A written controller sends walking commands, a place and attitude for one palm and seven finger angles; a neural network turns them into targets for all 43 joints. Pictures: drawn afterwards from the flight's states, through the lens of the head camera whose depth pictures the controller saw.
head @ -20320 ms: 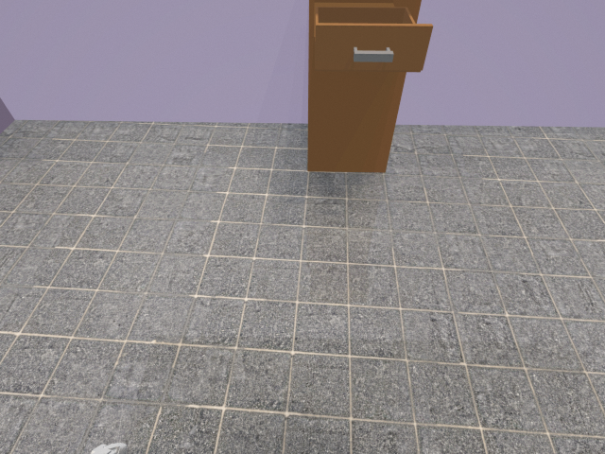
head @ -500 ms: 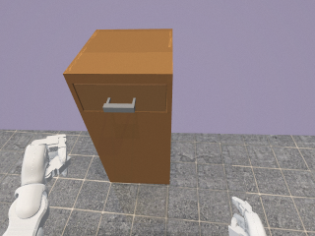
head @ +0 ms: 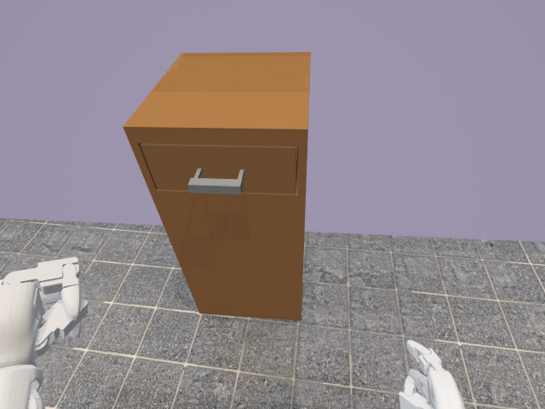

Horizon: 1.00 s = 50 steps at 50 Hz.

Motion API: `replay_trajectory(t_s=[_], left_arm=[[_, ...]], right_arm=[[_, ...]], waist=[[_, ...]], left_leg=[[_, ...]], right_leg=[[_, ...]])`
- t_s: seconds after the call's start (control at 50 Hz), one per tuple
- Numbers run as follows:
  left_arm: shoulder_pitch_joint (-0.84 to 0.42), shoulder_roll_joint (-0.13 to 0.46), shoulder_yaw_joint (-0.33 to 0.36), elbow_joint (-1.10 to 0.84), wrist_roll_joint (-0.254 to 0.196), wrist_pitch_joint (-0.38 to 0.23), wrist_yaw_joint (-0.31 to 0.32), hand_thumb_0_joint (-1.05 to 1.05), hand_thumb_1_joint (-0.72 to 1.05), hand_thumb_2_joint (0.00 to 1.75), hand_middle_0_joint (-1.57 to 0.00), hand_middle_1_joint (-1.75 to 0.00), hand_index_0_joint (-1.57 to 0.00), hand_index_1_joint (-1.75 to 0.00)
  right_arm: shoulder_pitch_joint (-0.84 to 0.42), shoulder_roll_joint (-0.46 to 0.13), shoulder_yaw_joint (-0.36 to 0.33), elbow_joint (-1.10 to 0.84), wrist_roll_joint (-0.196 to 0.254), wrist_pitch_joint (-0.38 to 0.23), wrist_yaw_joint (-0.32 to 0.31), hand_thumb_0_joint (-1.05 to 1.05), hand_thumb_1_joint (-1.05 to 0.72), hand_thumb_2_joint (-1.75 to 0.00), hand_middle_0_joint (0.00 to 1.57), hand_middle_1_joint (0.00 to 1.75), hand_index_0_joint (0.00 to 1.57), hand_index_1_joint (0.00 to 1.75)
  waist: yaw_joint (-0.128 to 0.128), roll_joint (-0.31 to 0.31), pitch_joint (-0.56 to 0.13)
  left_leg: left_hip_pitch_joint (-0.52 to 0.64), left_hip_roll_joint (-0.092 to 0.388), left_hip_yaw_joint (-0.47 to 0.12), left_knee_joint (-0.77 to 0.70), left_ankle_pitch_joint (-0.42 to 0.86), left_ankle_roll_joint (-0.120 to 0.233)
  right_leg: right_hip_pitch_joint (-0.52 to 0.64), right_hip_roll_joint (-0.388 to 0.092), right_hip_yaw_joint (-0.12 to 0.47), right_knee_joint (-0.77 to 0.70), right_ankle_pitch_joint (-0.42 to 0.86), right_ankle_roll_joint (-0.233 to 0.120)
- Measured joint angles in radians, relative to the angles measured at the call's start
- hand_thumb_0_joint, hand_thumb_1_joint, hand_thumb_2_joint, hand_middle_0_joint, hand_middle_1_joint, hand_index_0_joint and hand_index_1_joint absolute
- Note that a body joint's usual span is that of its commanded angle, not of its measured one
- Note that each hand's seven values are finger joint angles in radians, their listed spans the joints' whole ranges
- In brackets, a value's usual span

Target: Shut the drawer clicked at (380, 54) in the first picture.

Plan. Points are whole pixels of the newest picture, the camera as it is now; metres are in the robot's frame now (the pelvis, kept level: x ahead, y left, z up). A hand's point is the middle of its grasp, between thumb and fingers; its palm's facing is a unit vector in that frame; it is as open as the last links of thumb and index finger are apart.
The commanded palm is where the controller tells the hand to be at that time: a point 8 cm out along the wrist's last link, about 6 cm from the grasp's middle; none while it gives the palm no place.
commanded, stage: step back with the hand held close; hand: left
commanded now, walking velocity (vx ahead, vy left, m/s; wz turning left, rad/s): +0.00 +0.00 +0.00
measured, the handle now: (218, 179) +0.60 +0.22 -0.02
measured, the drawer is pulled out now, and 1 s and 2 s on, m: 0.00 0.00 0.00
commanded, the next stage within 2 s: stop stepping back and stand still in 1.36 s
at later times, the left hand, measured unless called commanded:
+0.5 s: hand (59, 315) +0.16 +0.26 +0.15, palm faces +0.29 -0.81 -0.51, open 3.3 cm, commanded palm +0.10 +0.30 +0.17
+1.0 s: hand out of the picture +0.09 +0.28 +0.16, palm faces +0.37 -0.80 -0.48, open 3.3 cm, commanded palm +0.01 +0.32 +0.17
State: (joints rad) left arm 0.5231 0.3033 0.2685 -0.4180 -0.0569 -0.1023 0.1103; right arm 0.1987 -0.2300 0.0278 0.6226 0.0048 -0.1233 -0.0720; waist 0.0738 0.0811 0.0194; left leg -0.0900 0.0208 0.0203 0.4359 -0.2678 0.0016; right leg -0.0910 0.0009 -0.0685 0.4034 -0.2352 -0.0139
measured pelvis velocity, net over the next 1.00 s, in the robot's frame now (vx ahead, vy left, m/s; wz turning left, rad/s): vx -0.11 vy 0.03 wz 0.04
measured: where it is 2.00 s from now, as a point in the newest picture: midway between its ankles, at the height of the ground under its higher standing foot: outside the picture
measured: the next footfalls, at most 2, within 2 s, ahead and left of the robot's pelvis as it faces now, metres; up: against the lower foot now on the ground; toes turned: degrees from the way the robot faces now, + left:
right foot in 1.02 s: -0.12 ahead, -0.10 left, +0.00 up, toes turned +7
left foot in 1.44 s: -0.06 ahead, +0.12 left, +0.01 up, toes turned +2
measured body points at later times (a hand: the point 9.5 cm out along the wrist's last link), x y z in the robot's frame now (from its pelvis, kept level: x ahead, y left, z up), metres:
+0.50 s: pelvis -0.03 +0.02 +0.00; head +0.00 +0.02 +0.45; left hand +0.14 +0.30 +0.18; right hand +0.15 -0.22 -0.09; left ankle -0.01 +0.12 -0.74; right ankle +0.00 -0.11 -0.74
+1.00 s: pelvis -0.11 +0.03 -0.01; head -0.09 +0.06 +0.43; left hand +0.06 +0.32 +0.18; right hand +0.05 -0.21 -0.09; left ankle -0.01 +0.12 -0.74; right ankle -0.07 -0.10 -0.73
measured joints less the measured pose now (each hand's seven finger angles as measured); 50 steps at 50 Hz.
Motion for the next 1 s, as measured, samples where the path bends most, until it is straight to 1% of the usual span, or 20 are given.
replay_trajectory(t_s=[0.08, 0.12, 0.16, 0.2, 0.24, 0.3, 0.36, 0.44, 0.5, 0.56, 0.64, 0.72, 0.84, 0.88, 0.92, 0.96, 1.0], left_arm=[[0.003, 0.005, -0.008, -0.015, 0.001, 0.002, 0.002, 0.02, 0.89, 0.9, -1.41, -1.6, -1.41, -1.6], [-0.002, 0.02, 0.017, -0.028, 0.003, -0.02, -0.004, 0.02, 0.89, 0.9, -1.41, -1.6, -1.41, -1.6], [-0.002, 0.037, 0.057, -0.036, 0.005, -0.052, -0.002, 0.02, 0.89, 0.9, -1.41, -1.6, -1.41, -1.6], [0.006, 0.045, 0.083, -0.042, 0.006, -0.07, -0.001, 0.02, 0.89, 0.9, -1.41, -1.6, -1.41, -1.6], [0.021, 0.043, 0.084, -0.042, 0.007, -0.077, -0.002, 0.02, 0.89, 0.9, -1.4, -1.6, -1.4, -1.6], [0.057, 0.038, 0.062, -0.048, 0.01, -0.072, -0.008, 0.01, 0.89, 0.9, -1.4, -1.6, -1.4, -1.6], [0.098, 0.051, 0.048, -0.071, 0.011, -0.064, -0.011, 0.02, 0.89, 0.9, -1.4, -1.6, -1.4, -1.6], [0.131, 0.09, 0.067, -0.125, 0.01, -0.062, -0.002, 0.02, 0.89, 0.9, -1.4, -1.6, -1.4, -1.6], [0.132, 0.109, 0.091, -0.157, 0.012, -0.069, 0.008, 0.02, 0.89, 0.9, -1.4, -1.6, -1.4, -1.6], [0.12, 0.112, 0.105, -0.167, 0.015, -0.079, 0.014, 0.02, 0.89, 0.9, -1.4, -1.6, -1.4, -1.6], [0.101, 0.093, 0.106, -0.15, 0.024, -0.09, 0.017, 0.02, 0.89, 0.9, -1.4, -1.6, -1.4, -1.6], [0.094, 0.07, 0.097, -0.138, 0.037, -0.099, 0.02, 0.02, 0.89, 0.9, -1.4, -1.6, -1.4, -1.6], [0.096, 0.055, 0.077, -0.173, 0.043, -0.124, 0.034, 0.02, 0.89, 0.9, -1.41, -1.6, -1.41, -1.6], [0.092, 0.058, 0.072, -0.185, 0.042, -0.134, 0.042, 0.02, 0.89, 0.9, -1.41, -1.6, -1.41, -1.6], [0.085, 0.067, 0.077, -0.188, 0.045, -0.141, 0.047, 0.02, 0.89, 0.9, -1.41, -1.6, -1.41, -1.6], [0.072, 0.088, 0.093, -0.184, 0.055, -0.146, 0.046, 0.02, 0.89, 0.9, -1.41, -1.6, -1.41, -1.6], [0.065, 0.114, 0.114, -0.176, 0.063, -0.152, 0.041, 0.02, 0.89, 0.9, -1.41, -1.6, -1.41, -1.6]], right_arm=[[0.007, 0.002, 0.001, 0.002, -0.003, -0.014, -0.002, 0.01, -0.9, -0.9, 0.2, 0.3, 0.2, 0.3], [0.012, 0.0, 0.003, -0.015, -0.002, -0.003, 0.002, 0.01, -0.9, -0.9, 0.2, 0.3, 0.2, 0.3], [0.003, 0.0, 0.001, -0.023, -0.006, 0.017, 0.01, 0.01, -0.9, -0.9, 0.2, 0.3, 0.2, 0.3], [-0.009, -0.001, -0.006, -0.032, -0.008, 0.042, 0.016, 0.01, -0.9, -0.9, 0.2, 0.3, 0.2, 0.3], [-0.02, -0.007, -0.017, -0.041, -0.009, 0.065, 0.02, 0.01, -0.9, -0.9, 0.2, 0.3, 0.2, 0.3], [-0.028, -0.015, -0.034, -0.051, -0.007, 0.095, 0.021, 0.01, -0.9, -0.9, 0.2, 0.3, 0.2, 0.3], [-0.027, -0.015, -0.046, -0.059, -0.002, 0.119, 0.015, 0.01, -0.9, -0.9, 0.2, 0.3, 0.2, 0.3], [-0.017, -0.005, -0.05, -0.069, 0.002, 0.134, 0.004, 0.01, -0.9, -0.9, 0.2, 0.3, 0.2, 0.3], [-0.015, 0.005, -0.047, -0.075, 0.001, 0.131, -0.001, 0.01, -0.9, -0.9, 0.2, 0.3, 0.2, 0.3], [-0.022, 0.013, -0.041, -0.082, 0.0, 0.122, -0.002, 0.01, -0.9, -0.9, 0.2, 0.3, 0.2, 0.3], [-0.033, 0.022, -0.031, -0.092, 0.001, 0.103, 0.0, 0.01, -0.9, -0.9, 0.2, 0.3, 0.2, 0.3], [-0.029, 0.024, -0.023, -0.1, 0.0, 0.085, 0.003, 0.01, -0.9, -0.9, 0.2, 0.3, 0.2, 0.3], [-0.002, 0.014, -0.021, -0.079, -0.01, 0.065, 0.004, 0.01, -0.9, -0.9, 0.2, 0.3, 0.2, 0.3], [0.006, 0.008, -0.023, -0.068, -0.012, 0.063, 0.001, 0.01, -0.9, -0.9, 0.2, 0.3, 0.2, 0.3], [0.013, 0.006, -0.026, -0.059, -0.014, 0.061, -0.005, 0.01, -0.9, -0.9, 0.2, 0.3, 0.2, 0.3], [0.025, 0.01, -0.03, -0.056, -0.013, 0.056, -0.01, 0.01, -0.9, -0.9, 0.2, 0.3, 0.2, 0.3], [0.045, 0.021, -0.036, -0.053, -0.012, 0.05, -0.012, 0.01, -0.9, -0.9, 0.2, 0.3, 0.2, 0.3]], waist=[[-0.006, -0.005, -0.001], [-0.015, -0.004, -0.004], [-0.031, -0.006, -0.006], [-0.046, -0.009, -0.002], [-0.057, -0.01, 0.004], [-0.071, -0.014, 0.012], [-0.078, -0.028, 0.017], [-0.073, -0.056, 0.021], [-0.066, -0.072, 0.02], [-0.061, -0.078, 0.016], [-0.06, -0.074, 0.012], [-0.059, -0.064, 0.01], [-0.057, -0.072, 0.008], [-0.063, -0.074, 0.01], [-0.074, -0.072, 0.015], [-0.093, -0.07, 0.023], [-0.108, -0.067, 0.013]], left_leg=[[0.005, 0.002, 0.004, -0.001, -0.003, -0.002], [-0.008, 0.005, 0.001, 0.005, -0.006, -0.001], [-0.033, 0.007, -0.001, 0.011, -0.005, 0.0], [-0.055, 0.007, 0.003, 0.011, 0.001, 0.002], [-0.076, 0.003, 0.009, 0.007, 0.009, 0.006], [-0.104, -0.007, 0.018, 0.003, 0.021, 0.014], [-0.129, -0.016, 0.023, 0.006, 0.029, 0.022], [-0.158, -0.025, 0.024, 0.023, 0.035, 0.029], [-0.175, -0.03, 0.025, 0.038, 0.04, 0.034], [-0.192, -0.035, 0.027, 0.054, 0.046, 0.039], [-0.222, -0.037, 0.027, 0.087, 0.051, 0.045], [-0.262, -0.029, 0.017, 0.13, 0.05, 0.047], [-0.323, -0.021, 0.0, 0.188, -0.001, 0.042], [-0.334, -0.02, -0.005, 0.188, 0.022, 0.042], [-0.338, -0.016, -0.009, 0.174, 0.069, 0.049], [-0.343, -0.018, -0.023, 0.16, 0.103, 0.056], [-0.355, -0.022, -0.044, 0.149, 0.112, 0.056]], right_leg=[[0.003, 0.002, 0.004, -0.001, -0.001, -0.001], [-0.003, 0.005, 0.001, -0.007, 0.001, 0.0], [-0.021, 0.007, -0.001, -0.014, 0.009, 0.001], [-0.043, 0.007, 0.003, -0.019, 0.019, 0.003], [-0.066, 0.003, 0.009, -0.021, 0.029, 0.008], [-0.101, -0.007, 0.018, -0.016, 0.039, 0.017], [-0.131, -0.017, 0.023, -0.004, 0.043, 0.024], [-0.161, -0.026, 0.024, 0.019, 0.046, 0.03], [-0.179, -0.032, 0.025, 0.037, 0.049, 0.034], [-0.198, -0.038, 0.027, 0.059, 0.053, 0.037], [-0.227, -0.042, 0.027, 0.09, 0.059, 0.038], [-0.25, -0.034, 0.017, 0.103, 0.072, 0.035], [-0.278, -0.02, 0.01, 0.088, 0.104, 0.028], [-0.287, -0.016, 0.009, 0.09, 0.097, 0.029], [-0.297, -0.004, 0.017, 0.102, 0.052, 0.034], [-0.308, 0.02, 0.045, 0.171, 0.018, 0.038], [-0.287, 0.048, 0.066, 0.251, 0.019, 0.04]])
